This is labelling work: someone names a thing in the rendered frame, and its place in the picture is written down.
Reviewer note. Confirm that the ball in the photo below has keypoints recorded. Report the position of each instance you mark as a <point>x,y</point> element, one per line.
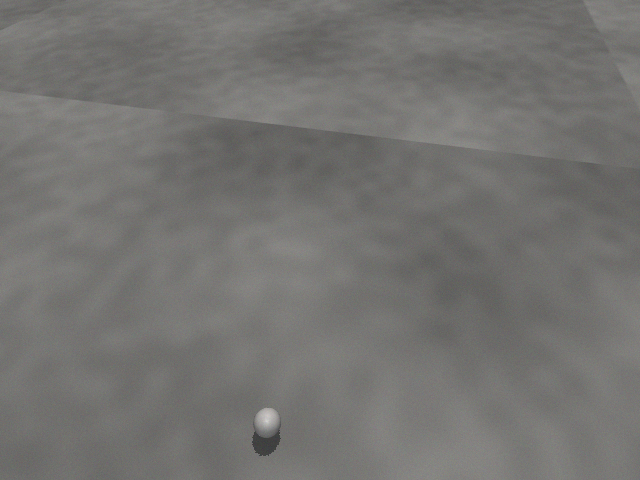
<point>267,422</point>

